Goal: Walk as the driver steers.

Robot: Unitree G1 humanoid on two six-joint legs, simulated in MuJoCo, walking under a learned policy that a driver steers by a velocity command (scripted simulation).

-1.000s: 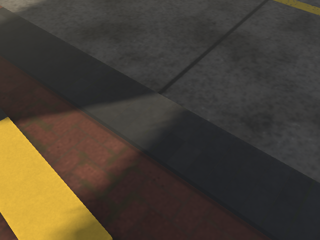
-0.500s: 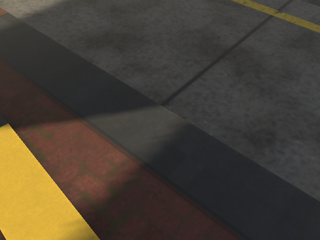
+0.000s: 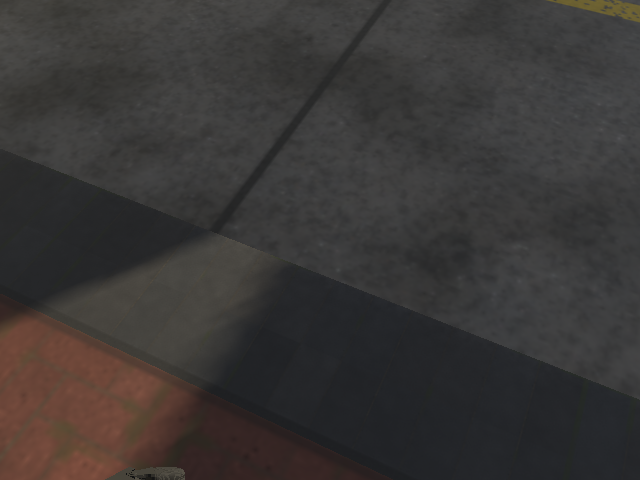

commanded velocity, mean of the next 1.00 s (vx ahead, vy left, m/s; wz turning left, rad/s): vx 0.49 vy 0.00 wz -0.40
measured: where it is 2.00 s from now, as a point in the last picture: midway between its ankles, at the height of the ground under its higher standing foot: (398, 242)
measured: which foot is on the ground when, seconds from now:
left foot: down 0.00-0.04, up 0.06-0.50, down 0.52-1.00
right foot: up 0.00-0.02, down 0.04-0.52, up 0.54-0.98, down 1.00-1.00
